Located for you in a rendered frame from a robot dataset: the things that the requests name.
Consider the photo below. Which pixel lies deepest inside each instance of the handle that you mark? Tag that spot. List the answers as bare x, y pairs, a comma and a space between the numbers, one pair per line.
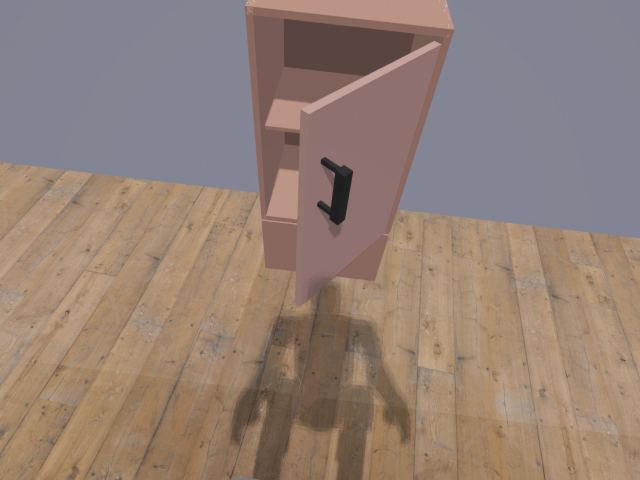
341, 190

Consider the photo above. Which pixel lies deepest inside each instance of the cupboard door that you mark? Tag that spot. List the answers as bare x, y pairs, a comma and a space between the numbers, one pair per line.
368, 126

